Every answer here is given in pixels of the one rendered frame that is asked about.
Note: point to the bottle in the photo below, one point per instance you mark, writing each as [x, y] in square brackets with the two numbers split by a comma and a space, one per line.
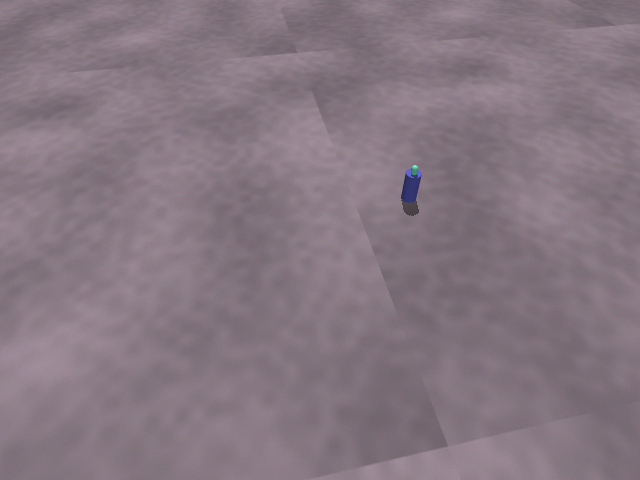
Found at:
[411, 184]

